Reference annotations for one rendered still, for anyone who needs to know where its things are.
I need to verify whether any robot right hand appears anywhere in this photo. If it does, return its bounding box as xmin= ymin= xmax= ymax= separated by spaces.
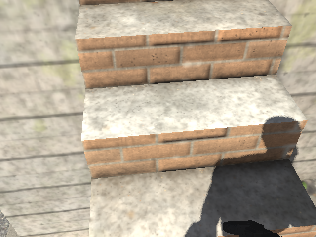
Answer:
xmin=222 ymin=219 xmax=282 ymax=237

